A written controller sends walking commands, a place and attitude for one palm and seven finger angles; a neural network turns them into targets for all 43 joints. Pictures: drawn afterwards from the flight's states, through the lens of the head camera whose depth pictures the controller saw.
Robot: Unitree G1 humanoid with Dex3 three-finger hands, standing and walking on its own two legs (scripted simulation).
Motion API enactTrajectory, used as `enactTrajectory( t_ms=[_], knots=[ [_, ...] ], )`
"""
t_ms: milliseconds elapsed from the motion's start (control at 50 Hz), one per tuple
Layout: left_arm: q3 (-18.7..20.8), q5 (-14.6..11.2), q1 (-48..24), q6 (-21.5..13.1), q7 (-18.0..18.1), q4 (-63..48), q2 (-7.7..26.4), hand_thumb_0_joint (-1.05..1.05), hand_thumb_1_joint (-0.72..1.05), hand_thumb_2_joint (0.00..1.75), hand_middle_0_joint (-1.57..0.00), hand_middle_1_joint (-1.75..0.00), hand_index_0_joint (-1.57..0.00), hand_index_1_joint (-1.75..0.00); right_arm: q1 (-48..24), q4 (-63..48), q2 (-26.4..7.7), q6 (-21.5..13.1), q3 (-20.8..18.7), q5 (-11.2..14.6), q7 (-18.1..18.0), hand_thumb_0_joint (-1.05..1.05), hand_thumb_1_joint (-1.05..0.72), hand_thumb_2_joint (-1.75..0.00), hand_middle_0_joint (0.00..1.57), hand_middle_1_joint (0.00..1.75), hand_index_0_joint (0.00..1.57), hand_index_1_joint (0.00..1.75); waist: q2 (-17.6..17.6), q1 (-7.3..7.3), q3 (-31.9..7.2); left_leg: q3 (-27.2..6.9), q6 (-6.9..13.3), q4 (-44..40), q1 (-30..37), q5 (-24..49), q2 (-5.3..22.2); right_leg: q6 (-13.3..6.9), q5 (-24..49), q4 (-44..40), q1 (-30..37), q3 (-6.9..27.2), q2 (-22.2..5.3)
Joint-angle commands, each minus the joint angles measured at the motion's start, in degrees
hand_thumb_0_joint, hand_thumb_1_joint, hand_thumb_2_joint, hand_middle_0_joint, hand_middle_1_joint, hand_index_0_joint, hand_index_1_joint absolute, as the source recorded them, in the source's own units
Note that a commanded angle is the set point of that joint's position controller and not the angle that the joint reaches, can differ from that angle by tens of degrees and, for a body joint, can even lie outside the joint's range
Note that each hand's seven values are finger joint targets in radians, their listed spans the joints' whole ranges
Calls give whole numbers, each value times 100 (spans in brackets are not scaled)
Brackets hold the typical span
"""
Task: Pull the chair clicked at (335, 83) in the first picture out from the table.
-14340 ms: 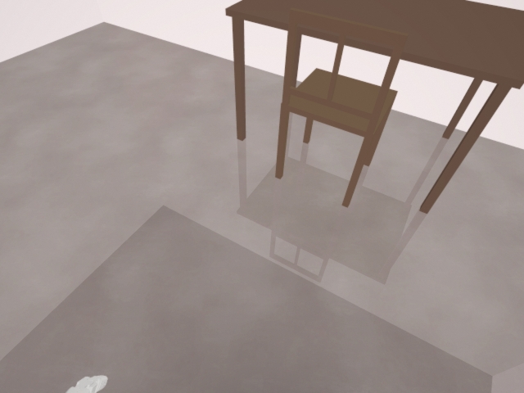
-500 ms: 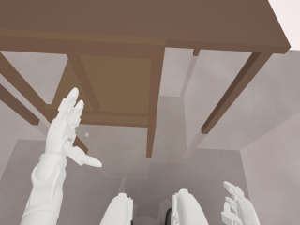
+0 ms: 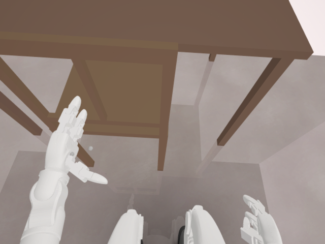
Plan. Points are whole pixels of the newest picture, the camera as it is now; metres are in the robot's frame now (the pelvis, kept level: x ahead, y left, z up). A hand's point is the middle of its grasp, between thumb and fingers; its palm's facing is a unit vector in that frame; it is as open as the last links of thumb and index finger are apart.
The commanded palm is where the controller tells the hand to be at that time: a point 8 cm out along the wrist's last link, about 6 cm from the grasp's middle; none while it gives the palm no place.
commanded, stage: aim the fingers beside a spindle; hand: left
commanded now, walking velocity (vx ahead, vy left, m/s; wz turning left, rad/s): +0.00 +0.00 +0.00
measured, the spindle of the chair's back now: (93, 93) +0.48 +0.20 +0.03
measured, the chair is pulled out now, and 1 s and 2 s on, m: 0.00 0.00 0.00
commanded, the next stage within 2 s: none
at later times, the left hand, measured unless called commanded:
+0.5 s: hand (88, 144) +0.34 +0.19 +0.02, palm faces -0.02 -1.00 -0.05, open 16.9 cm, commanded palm +0.31 +0.23 +0.03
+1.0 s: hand (90, 146) +0.32 +0.18 +0.04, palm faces -0.07 -1.00 -0.05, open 16.9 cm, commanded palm +0.31 +0.23 +0.03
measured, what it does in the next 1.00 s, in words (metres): stands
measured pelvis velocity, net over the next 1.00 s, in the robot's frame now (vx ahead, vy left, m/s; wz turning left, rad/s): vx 0.01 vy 0.00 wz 0.00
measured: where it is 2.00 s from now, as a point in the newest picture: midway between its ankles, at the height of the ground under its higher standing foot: outside the picture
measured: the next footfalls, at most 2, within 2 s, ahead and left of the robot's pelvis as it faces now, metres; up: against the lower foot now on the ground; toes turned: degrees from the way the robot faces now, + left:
none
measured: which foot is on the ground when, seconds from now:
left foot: down 0.00-1.00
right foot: down 0.00-1.00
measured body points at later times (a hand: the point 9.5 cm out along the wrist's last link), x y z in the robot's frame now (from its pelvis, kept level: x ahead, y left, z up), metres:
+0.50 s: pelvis +0.00 +0.01 +0.00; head +0.12 +0.02 +0.43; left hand +0.33 +0.24 +0.03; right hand +0.16 -0.24 -0.10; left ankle +0.00 +0.11 -0.62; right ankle +0.05 -0.12 -0.62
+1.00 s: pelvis +0.01 +0.00 +0.01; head +0.12 +0.01 +0.44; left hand +0.32 +0.23 +0.04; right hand +0.17 -0.24 -0.10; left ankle +0.00 +0.11 -0.62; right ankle +0.05 -0.12 -0.62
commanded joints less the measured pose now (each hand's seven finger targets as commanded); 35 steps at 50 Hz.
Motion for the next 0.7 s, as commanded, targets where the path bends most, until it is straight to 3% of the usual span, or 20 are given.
enactTrajectory(
  t_ms=[0,40,60,100,160,180,200,220,240,260,300,360,460,500,540,600,640,680],
  knots=[
    [641,-79,-1058,-333,72,-666,1031,0,-50,30,-6,-8,-6,-8,101,-608,-806,-230,-315,46,-63,0,-90,-90,20,30,20,30,76,-22,-1855,-50,38,-1043,512,1513,-159,-85,892,-928,1849,359,159],
    [593,-97,-930,-269,-20,-525,953,0,-50,30,-6,-8,-6,-8,92,-647,-838,-225,-323,65,-68,0,-90,-90,20,30,20,30,138,5,-1838,-63,38,-1084,572,1544,-158,-108,893,-921,1774,328,168],
    [365,-100,-1001,-247,-90,-599,765,0,-50,30,-6,-8,-6,-8,94,-666,-838,-231,-321,75,-57,0,-90,-90,20,30,20,30,142,-49,-1949,-66,42,-1088,663,1600,-156,-97,972,-911,1771,309,154],
    [226,-170,-983,-214,-196,-859,664,0,-50,30,-6,-8,-6,-8,128,-704,-835,-260,-344,76,-53,0,-90,-90,20,30,20,30,292,-20,-2193,-79,29,-1103,871,1887,-143,-105,1260,-888,1899,301,142],
    [244,-185,-946,-251,-205,-1142,788,0,-50,30,-6,-8,-6,-8,191,-715,-856,-281,-372,75,-60,0,-90,-90,20,30,20,30,175,-31,-2381,-138,23,-1104,1067,2106,-107,-93,1397,-863,1910,266,156],
    [104,-172,-1141,-293,-172,-1355,706,0,-50,30,-6,-8,-6,-8,164,-713,-830,-302,-366,66,-58,0,-90,-90,20,30,20,30,386,-56,-2348,-162,6,-1113,1159,2151,-111,-100,1392,-846,1829,253,143],
    [213,-161,-1125,-347,-93,-1519,822,0,-50,30,-6,-8,-6,-8,187,-695,-840,-314,-378,52,-57,0,-90,-90,20,30,20,30,313,-19,-2440,-208,-13,-1131,1241,2226,-98,-106,1384,-824,1846,234,147],
    [201,-143,-960,-365,-19,-1526,770,0,-50,30,-6,-8,-6,-8,176,-711,-816,-315,-377,48,-50,0,-90,-90,20,30,20,30,376,10,-2366,-205,-23,-1158,1297,2279,-106,-111,1383,-831,1814,223,153],
    [337,-105,-926,-393,86,-1552,935,0,-50,30,-6,-8,-6,-8,181,-704,-850,-313,-370,33,-54,0,-90,-90,20,30,20,30,325,21,-2356,-240,-29,-1156,1280,2301,-94,-118,1335,-798,1749,191,158],
    [194,-49,-1015,-386,158,-1464,770,0,-50,30,-6,-8,-6,-8,167,-683,-815,-298,-358,24,-45,0,-90,-90,20,30,20,30,293,-48,-2215,-230,-26,-1161,1275,2233,-97,-101,1274,-816,1636,181,156],
    [273,19,-1197,-355,299,-1145,791,0,-50,30,-6,-8,-6,-8,146,-609,-824,-267,-342,14,-49,0,-90,-90,20,30,20,30,157,-91,-1942,-207,-15,-1133,993,1857,-105,-93,1001,-823,1509,180,155],
    [534,83,-945,-295,346,-699,943,0,-50,30,-6,-8,-6,-8,122,-642,-827,-192,-322,15,-39,0,-90,-90,20,30,20,30,-28,16,-1901,-146,3,-1140,695,1648,-145,-111,903,-830,1672,230,165],
    [316,4,-918,-263,89,-1035,805,0,-50,30,-6,-8,-6,-8,122,-765,-819,-157,-340,51,-26,0,-90,-90,20,30,20,30,363,81,-2356,-136,-26,-1190,1086,2075,-126,-134,1264,-805,1863,240,156],
    [-15,-50,-901,-293,22,-1542,588,0,-50,30,-6,-8,-6,-8,156,-809,-792,-190,-354,59,-15,0,-90,-90,20,30,20,30,607,61,-2574,-213,-74,-1236,1564,2551,-81,-135,1460,-821,1846,203,150],
    [-103,-119,-795,-292,45,-1723,514,0,-50,30,-6,-8,-6,-8,204,-788,-789,-225,-377,50,-30,0,-90,-90,20,30,20,30,378,-40,-2603,-260,-54,-1184,1648,2775,-51,-105,1626,-842,1857,173,162],
    [60,-49,-727,-263,196,-1345,620,0,-50,30,-6,-8,-6,-8,196,-686,-815,-201,-370,53,-45,0,-90,-90,20,30,20,30,-20,-99,-2082,-246,-32,-1178,1176,2218,-63,-76,1335,-858,1703,146,168],
    [131,83,-1002,-250,332,-937,680,0,-50,30,-6,-8,-6,-8,148,-619,-831,-172,-337,41,-55,0,-90,-90,20,30,20,30,-68,-132,-1629,-230,-8,-1165,786,1673,-96,-93,887,-862,1454,151,173],
    [340,120,-1062,-263,399,-631,768,0,-50,30,-6,-8,-6,-8,103,-614,-819,-147,-331,33,-51,0,-90,-90,20,30,20,30,-150,-87,-1566,-148,11,-1115,548,1353,-143,-92,650,-900,1483,222,159]
  ],
)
